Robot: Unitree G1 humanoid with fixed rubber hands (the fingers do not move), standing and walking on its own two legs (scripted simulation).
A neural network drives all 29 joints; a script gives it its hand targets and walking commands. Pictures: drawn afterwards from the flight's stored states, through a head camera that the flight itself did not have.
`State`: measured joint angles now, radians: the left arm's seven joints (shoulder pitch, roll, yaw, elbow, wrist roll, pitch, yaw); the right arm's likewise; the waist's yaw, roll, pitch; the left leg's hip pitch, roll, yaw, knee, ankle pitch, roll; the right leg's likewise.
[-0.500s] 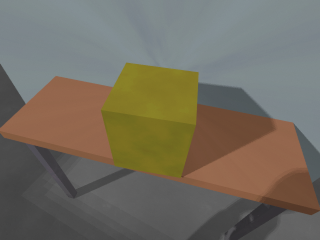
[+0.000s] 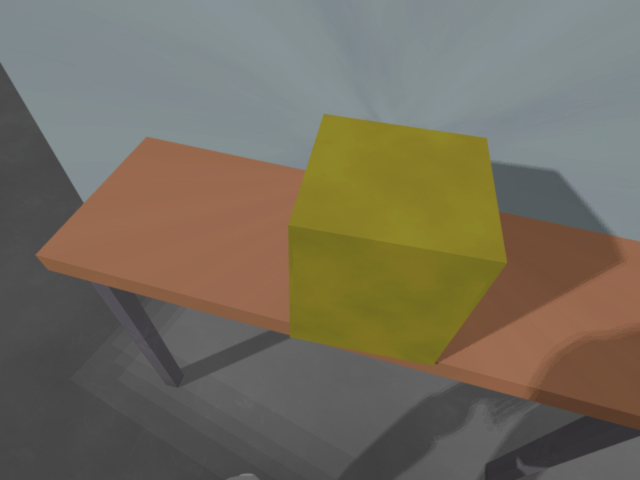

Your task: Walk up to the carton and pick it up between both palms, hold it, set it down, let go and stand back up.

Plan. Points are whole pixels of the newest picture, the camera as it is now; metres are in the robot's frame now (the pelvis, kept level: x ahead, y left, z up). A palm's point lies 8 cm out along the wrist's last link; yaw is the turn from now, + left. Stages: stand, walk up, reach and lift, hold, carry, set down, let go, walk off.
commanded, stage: walk up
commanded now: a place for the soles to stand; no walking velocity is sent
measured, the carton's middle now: (380, 245) +0.42 -0.06 +0.06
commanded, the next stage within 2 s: none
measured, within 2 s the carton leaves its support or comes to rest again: neither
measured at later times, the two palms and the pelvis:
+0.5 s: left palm (138, 455) +0.17 +0.24 -0.10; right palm out of the picture +0.07 -0.24 -0.11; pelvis +0.04 +0.02 +0.01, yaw -13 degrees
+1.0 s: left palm (134, 472) +0.16 +0.24 -0.10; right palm out of the picture +0.00 -0.28 -0.11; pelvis +0.01 +0.00 +0.01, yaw -20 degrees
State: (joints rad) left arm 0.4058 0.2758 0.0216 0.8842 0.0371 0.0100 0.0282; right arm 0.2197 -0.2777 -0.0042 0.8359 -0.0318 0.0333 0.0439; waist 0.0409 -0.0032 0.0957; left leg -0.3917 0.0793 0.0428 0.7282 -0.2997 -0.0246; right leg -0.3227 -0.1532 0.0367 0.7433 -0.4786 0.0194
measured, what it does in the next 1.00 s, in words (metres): steps on the spot, turning right: right foot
